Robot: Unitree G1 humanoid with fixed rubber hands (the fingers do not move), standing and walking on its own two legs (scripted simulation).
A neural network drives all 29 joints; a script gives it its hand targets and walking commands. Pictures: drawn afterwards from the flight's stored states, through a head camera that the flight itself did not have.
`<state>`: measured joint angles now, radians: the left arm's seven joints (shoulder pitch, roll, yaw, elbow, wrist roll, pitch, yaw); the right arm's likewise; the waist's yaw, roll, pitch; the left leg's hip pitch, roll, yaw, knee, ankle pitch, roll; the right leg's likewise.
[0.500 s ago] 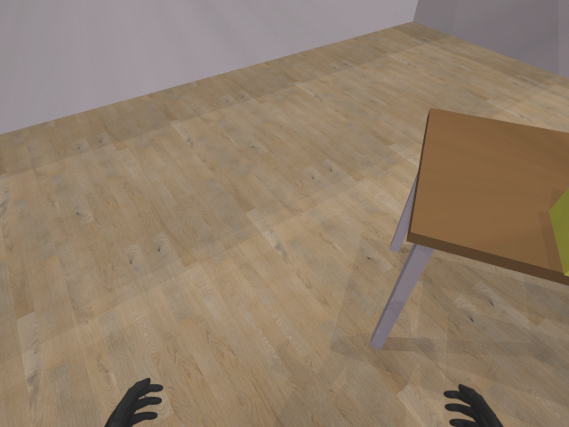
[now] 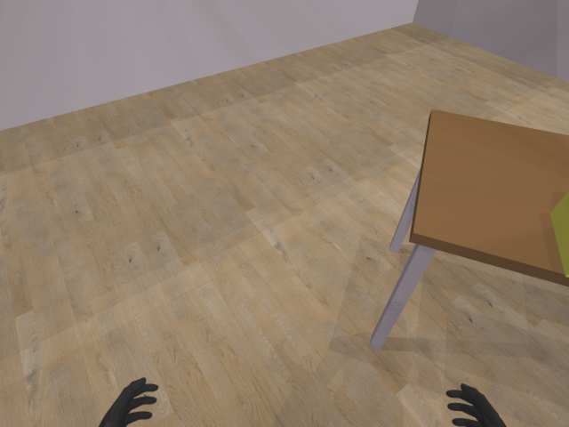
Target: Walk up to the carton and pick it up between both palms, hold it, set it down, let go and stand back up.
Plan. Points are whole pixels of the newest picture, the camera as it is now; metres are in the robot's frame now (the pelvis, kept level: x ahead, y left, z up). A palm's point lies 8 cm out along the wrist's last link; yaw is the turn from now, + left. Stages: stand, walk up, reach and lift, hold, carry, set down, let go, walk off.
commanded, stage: stand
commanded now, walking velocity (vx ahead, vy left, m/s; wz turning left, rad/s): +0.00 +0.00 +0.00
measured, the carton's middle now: out of the picture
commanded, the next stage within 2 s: walk up in 1.52 s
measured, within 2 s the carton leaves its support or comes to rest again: neither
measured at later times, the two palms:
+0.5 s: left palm out of the picture +0.15 +0.26 -0.08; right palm out of the picture +0.14 -0.27 -0.06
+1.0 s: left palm out of the picture +0.15 +0.26 -0.07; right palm out of the picture +0.14 -0.27 -0.06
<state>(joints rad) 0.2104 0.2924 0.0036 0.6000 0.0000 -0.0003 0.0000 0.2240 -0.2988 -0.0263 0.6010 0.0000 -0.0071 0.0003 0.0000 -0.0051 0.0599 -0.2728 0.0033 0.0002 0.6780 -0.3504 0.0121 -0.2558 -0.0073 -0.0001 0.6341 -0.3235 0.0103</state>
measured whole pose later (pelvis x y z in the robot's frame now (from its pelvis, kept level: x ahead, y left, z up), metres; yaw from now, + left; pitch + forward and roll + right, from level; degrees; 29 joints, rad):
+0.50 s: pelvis +0.00 +0.00 +0.00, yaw +0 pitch -3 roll -1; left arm 0.21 0.31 0.00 0.60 0.00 0.00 0.00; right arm 0.22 -0.31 -0.03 0.60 0.00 -0.01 0.00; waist 0.00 0.00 0.06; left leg -0.26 0.00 0.00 0.66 -0.34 0.02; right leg -0.24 -0.01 0.00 0.61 -0.31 0.01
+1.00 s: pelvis +0.00 +0.00 +0.00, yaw +0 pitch -3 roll -1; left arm 0.21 0.31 0.00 0.60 0.00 0.00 0.00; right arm 0.22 -0.31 -0.03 0.60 0.00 -0.01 0.00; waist 0.00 0.00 0.07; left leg -0.24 0.00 0.00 0.63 -0.33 0.02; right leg -0.22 -0.01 0.00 0.58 -0.30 0.01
